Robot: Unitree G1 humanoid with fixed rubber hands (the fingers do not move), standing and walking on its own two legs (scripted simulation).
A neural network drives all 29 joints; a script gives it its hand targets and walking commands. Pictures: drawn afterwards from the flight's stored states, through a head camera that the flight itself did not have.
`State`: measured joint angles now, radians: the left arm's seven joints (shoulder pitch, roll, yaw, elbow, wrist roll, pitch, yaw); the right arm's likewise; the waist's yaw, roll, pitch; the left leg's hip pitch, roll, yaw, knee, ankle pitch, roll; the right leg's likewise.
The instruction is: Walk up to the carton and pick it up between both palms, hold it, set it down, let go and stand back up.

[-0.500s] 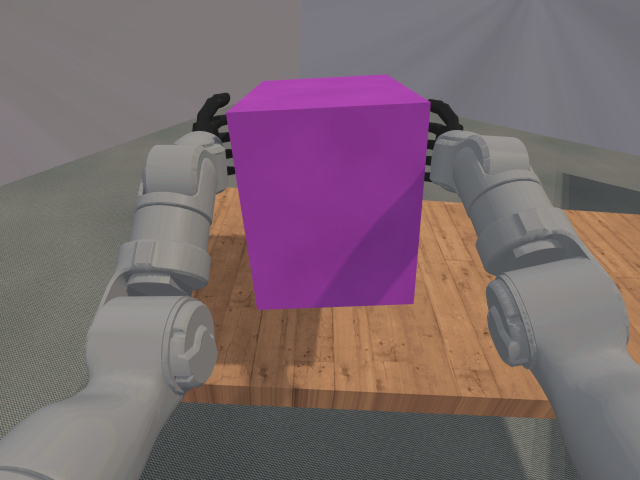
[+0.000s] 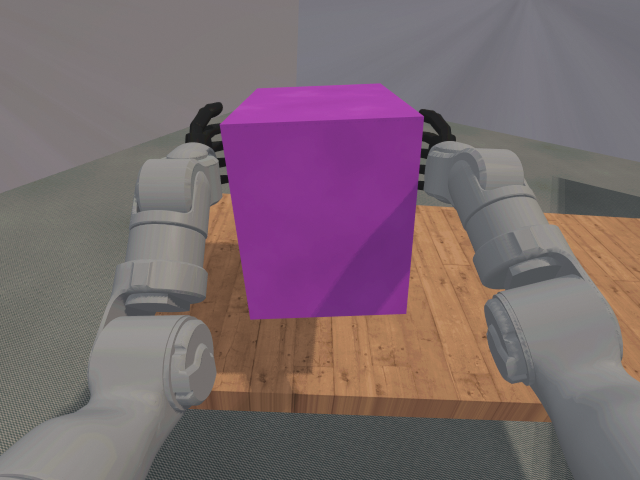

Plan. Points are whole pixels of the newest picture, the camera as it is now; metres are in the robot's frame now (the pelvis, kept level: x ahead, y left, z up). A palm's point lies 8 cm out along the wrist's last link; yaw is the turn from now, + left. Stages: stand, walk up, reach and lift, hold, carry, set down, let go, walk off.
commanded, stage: hold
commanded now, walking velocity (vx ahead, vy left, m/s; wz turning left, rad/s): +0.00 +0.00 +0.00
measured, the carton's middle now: (322, 187) +0.43 +0.02 +0.24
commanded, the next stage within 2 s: none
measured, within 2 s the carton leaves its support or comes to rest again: neither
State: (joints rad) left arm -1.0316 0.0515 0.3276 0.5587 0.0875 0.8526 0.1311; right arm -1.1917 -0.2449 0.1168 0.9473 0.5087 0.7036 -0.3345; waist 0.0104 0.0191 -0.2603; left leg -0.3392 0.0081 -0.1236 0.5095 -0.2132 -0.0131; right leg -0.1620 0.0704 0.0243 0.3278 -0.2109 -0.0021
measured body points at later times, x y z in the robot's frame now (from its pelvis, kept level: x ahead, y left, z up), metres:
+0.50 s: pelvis -0.01 +0.00 +0.00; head -0.08 +0.02 +0.44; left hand +0.39 +0.17 +0.30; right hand +0.41 -0.12 +0.31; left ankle +0.03 +0.12 -0.74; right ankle -0.03 -0.12 -0.74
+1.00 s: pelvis +0.00 +0.00 +0.00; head -0.07 +0.02 +0.44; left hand +0.40 +0.17 +0.29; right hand +0.42 -0.12 +0.30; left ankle +0.03 +0.12 -0.74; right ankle -0.03 -0.12 -0.74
